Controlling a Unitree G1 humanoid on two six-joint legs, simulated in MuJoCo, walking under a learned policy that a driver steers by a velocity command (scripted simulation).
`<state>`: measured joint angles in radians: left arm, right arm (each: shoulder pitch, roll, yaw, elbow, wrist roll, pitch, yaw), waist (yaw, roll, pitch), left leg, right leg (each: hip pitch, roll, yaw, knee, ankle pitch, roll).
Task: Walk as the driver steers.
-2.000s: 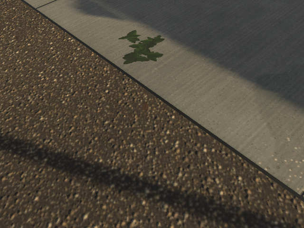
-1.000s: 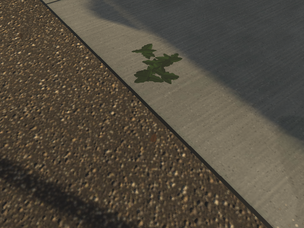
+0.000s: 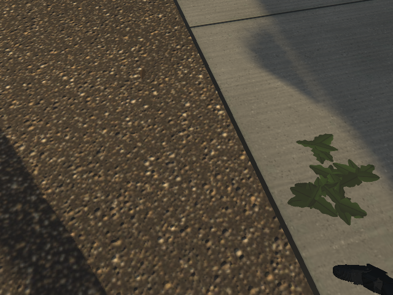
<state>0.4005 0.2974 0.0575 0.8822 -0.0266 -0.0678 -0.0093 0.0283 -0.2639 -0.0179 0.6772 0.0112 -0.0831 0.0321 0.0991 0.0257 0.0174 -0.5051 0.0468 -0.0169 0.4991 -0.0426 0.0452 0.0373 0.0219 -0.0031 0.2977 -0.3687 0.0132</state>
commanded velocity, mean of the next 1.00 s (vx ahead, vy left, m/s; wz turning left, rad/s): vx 0.50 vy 0.00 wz -0.43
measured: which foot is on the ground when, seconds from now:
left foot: up 0.00-0.00, down 0.02-0.58, up 0.60-1.00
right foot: down 0.00-0.02, up 0.04-0.54, down 0.56-1.00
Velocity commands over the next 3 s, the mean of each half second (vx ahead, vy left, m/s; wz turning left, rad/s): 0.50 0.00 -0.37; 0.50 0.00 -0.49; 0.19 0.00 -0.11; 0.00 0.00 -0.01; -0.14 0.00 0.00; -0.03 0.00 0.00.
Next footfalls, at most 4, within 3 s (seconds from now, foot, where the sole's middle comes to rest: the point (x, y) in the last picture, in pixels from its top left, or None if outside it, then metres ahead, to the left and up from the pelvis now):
0.02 left None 0.18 0.12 -0.77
0.56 right None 0.44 -0.14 -0.77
1.04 left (240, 211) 0.79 -0.07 -0.77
1.42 right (293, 258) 0.62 -0.26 -0.77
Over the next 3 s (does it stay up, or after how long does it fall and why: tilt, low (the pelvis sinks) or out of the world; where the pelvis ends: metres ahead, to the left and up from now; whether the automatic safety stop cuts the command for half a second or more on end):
stays up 0.58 -0.11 0.01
